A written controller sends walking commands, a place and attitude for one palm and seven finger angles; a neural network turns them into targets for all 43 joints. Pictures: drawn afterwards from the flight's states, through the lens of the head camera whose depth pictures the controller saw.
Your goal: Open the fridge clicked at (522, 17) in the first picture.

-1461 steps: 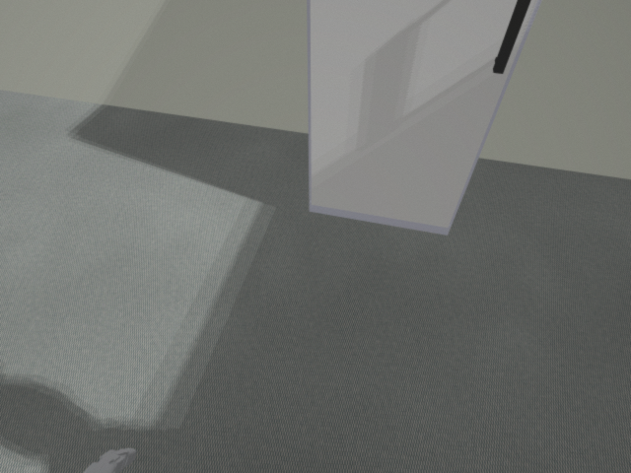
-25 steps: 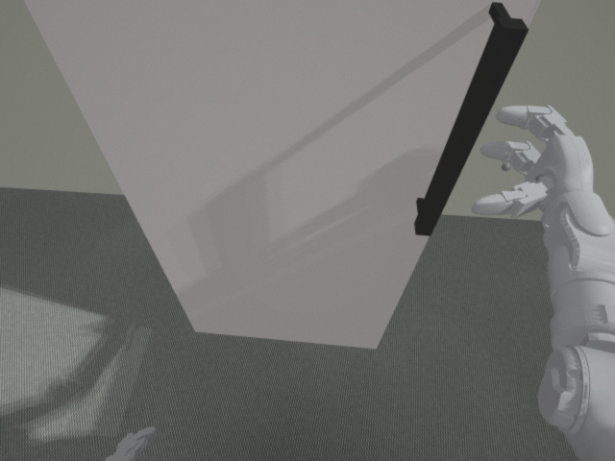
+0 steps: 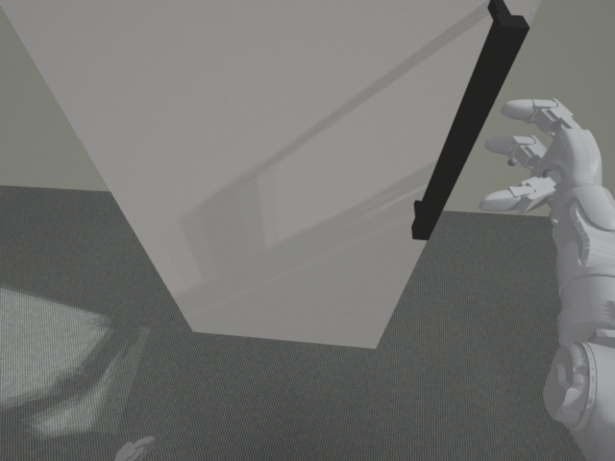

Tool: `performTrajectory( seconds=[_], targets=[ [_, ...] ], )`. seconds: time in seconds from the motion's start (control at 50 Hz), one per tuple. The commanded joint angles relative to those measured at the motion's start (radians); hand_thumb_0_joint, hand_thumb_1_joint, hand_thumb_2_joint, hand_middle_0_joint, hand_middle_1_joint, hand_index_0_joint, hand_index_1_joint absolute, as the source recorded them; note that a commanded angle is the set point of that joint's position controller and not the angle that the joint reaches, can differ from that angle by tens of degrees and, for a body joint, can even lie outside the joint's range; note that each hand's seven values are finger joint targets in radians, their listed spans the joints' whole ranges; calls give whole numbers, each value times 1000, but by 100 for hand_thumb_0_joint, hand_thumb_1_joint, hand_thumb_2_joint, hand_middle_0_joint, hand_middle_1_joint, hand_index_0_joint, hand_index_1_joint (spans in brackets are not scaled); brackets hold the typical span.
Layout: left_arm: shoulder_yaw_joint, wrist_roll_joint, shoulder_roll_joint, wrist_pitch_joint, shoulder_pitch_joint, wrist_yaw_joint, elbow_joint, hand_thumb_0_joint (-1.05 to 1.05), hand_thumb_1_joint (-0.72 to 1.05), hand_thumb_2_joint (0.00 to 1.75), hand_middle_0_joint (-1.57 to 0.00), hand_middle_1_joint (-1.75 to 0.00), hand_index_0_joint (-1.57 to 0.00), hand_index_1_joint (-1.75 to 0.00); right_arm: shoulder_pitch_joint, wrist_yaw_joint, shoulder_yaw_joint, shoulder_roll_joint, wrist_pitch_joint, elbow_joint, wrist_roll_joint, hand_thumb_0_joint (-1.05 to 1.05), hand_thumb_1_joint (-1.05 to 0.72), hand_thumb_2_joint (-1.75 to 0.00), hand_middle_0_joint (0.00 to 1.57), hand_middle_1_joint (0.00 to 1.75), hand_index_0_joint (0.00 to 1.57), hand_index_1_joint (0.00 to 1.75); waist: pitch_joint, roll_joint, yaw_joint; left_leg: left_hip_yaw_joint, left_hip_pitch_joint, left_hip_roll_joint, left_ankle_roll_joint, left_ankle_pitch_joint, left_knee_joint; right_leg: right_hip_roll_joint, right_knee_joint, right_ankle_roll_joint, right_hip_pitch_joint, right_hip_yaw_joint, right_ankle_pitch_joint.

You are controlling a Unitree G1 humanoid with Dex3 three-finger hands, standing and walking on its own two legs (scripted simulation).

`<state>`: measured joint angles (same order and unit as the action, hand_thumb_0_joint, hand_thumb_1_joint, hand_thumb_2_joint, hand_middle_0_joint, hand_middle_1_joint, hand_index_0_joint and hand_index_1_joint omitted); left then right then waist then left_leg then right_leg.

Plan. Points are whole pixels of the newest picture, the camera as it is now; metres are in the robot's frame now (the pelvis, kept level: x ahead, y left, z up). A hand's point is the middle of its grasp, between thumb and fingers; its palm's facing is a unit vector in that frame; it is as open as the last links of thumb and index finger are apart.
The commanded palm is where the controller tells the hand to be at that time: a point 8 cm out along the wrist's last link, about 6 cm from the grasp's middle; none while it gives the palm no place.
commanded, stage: move the hooked fingers beside the handle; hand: right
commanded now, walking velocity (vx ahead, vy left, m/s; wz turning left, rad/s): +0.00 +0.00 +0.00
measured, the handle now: (450, 144) +0.49 -0.12 +0.16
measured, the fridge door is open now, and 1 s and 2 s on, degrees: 2 2 2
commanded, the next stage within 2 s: feel for the door with the fingertips in 0.64 s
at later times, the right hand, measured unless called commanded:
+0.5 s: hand (527, 167) +0.44 -0.20 +0.17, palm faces -0.03 +1.00 -0.03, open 14.0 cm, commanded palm +0.42 -0.24 +0.17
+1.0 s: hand (503, 162) +0.45 -0.18 +0.17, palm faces -0.06 +1.00 +0.00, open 14.0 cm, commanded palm +0.42 -0.22 +0.17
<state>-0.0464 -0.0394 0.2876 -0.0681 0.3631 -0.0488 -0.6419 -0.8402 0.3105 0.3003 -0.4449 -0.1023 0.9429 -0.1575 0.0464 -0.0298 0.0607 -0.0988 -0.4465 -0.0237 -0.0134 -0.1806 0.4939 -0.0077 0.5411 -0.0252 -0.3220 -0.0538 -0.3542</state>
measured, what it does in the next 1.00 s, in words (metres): stands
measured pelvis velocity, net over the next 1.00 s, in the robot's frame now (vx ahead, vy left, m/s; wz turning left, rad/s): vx -0.01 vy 0.00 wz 0.01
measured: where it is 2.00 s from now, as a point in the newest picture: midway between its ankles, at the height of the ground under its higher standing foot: outside the picture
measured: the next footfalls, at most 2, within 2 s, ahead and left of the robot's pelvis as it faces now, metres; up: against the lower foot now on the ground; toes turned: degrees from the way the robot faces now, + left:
none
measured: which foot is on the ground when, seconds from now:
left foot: down 0.00-1.00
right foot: down 0.00-1.00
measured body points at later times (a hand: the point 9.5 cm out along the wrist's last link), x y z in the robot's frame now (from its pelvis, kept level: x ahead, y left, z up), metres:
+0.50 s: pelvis -0.01 +0.00 +0.00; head +0.03 +0.00 +0.45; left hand +0.09 +0.26 -0.11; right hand +0.44 -0.25 +0.18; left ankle +0.04 +0.12 -0.73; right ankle -0.06 -0.10 -0.73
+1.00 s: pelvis -0.01 +0.00 +0.00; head +0.03 +0.01 +0.45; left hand +0.05 +0.26 -0.12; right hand +0.45 -0.23 +0.17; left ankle +0.04 +0.12 -0.73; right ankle -0.06 -0.10 -0.73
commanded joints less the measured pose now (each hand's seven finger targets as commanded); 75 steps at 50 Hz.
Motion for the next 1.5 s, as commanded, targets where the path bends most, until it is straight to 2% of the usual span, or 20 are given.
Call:
performTrajectory(
  seconds=[0.0,0.04,0.2,0.24,0.34,0.38,0.46,0.58,0.72,0.76,0.82,1.06,1.14,1.16,1.18,1.26,1.38,1.42,1.46,1.48],
  targets=[
    [62,4,146,-37,41,-4,100,0,90,90,-20,-30,-20,-30,-449,-5,79,-258,-76,-283,-27,0,50,-30,30,120,30,120,430,-26,-8,65,339,21,-26,385,28,-10,-54,18,63,67,510],
    [58,2,143,-33,33,-3,97,0,90,90,-20,-30,-20,-30,-448,-6,56,-226,-58,-247,-26,0,50,-30,30,120,30,120,357,-11,4,63,320,20,-23,363,16,-8,-65,13,28,59,451],
    [60,1,143,-24,13,-5,120,0,90,90,-20,-30,-20,-30,-395,-15,92,-260,-48,-316,-24,0,50,-30,30,120,30,120,377,-3,-17,67,360,17,-26,370,11,-10,-78,10,42,55,460],
    [55,-1,139,-26,5,-7,118,0,90,90,-20,-30,-20,-30,-434,-9,48,-219,-43,-315,-26,0,50,-30,30,120,30,120,342,2,2,65,337,17,-23,348,3,-9,-83,8,41,55,423],
    [51,-3,144,-27,5,-16,109,0,90,90,-20,-30,-20,-30,-438,-2,65,-252,-33,-255,-24,0,50,-30,30,120,30,120,313,1,4,68,316,13,-25,293,-4,-4,-86,4,17,57,353],
    [52,-3,139,-32,-2,-16,111,0,90,90,-20,-30,-20,-30,-481,4,31,-220,-49,-292,-26,0,50,-30,30,120,30,120,334,-49,10,68,307,12,-27,293,-4,-3,-82,7,45,60,367],
    [48,-5,144,-36,7,-19,100,0,90,90,-20,-30,-20,-30,-494,13,9,-203,-51,-229,-31,0,50,-30,30,120,30,120,309,-10,24,61,284,11,-26,258,-4,-4,-81,7,28,65,331],
    [48,0,144,-47,13,-14,97,0,90,90,-20,-30,-20,-30,-509,6,32,-223,-71,-213,-27,0,50,-30,30,120,30,120,351,-42,10,66,288,11,-29,270,10,1,-71,12,26,71,352],
    [48,-1,155,-40,24,-13,98,0,90,90,-20,-30,-20,-30,-472,1,93,-300,-72,-153,-15,0,50,-30,30,120,30,120,315,27,4,73,313,9,-22,253,9,-3,-81,3,-49,61,293],
    [49,-2,148,-41,22,-11,104,0,90,90,-20,-30,-20,-30,-518,3,18,-223,-79,-181,-11,0,50,-30,30,120,30,120,310,-24,20,70,284,9,-24,229,8,-1,-78,4,-26,60,284],
    [52,2,145,-51,26,-11,101,0,90,90,-20,-30,-20,-30,-544,-2,29,-225,-98,-235,-22,0,50,-30,30,120,30,120,384,-41,16,76,302,14,-25,254,11,-1,-70,6,12,66,316],
    [62,1,135,-46,7,2,107,0,90,90,-20,-30,-20,-30,-406,-54,37,-171,-61,-309,-28,0,50,-30,30,120,30,120,366,16,-14,70,352,15,-26,307,3,-7,-81,5,9,51,365],
    [53,1,130,-46,0,-5,93,0,90,90,-20,-30,-20,-30,-504,-70,13,-165,-51,-284,-11,0,50,-30,30,120,30,120,303,9,14,75,319,11,-20,252,-13,-1,-96,0,-11,53,285],
    [56,0,134,-43,2,-8,92,0,90,90,-20,-30,-20,-30,-503,-77,36,-200,-56,-281,-4,0,50,-30,30,120,30,120,318,26,8,78,328,10,-20,247,-11,-4,-90,-4,-7,51,286],
    [52,2,128,-46,-3,-9,91,0,90,90,-20,-30,-20,-30,-531,-77,22,-188,-62,-288,-2,0,50,-30,30,120,30,120,331,-19,13,81,326,9,-20,252,-11,2,-92,-2,0,52,289],
    [48,1,134,-49,10,-15,75,0,90,90,-20,-30,-20,-30,-548,-67,24,-197,-79,-188,-5,0,50,-30,30,120,30,120,313,37,25,82,324,6,-18,241,-11,0,-87,-4,-22,54,263],
    [43,0,140,-55,28,-15,70,0,90,90,-20,-30,-20,-30,-607,-38,-6,-184,-97,-96,0,0,50,-30,30,120,30,120,307,-1,44,78,278,6,-19,225,4,6,-75,0,-44,61,245],
    [45,1,142,-59,37,-15,66,0,90,90,-20,-30,-20,-30,-643,-36,-9,-181,-103,-87,-1,0,50,-30,30,120,30,120,329,-21,51,80,258,9,-20,220,9,7,-64,1,-35,63,247],
    [51,7,149,-61,60,-14,58,0,90,90,-20,-30,-20,-30,-661,-40,12,-201,-115,-79,-7,0,50,-30,30,120,30,120,369,43,52,76,288,11,-18,245,19,4,-57,-1,-40,68,271],
    [52,7,147,-64,61,-12,62,0,90,90,-20,-30,-20,-30,-664,-41,14,-203,-123,-92,-4,0,50,-30,30,120,30,120,394,15,49,76,290,12,-18,263,25,5,-55,2,-31,70,292]
  ],
)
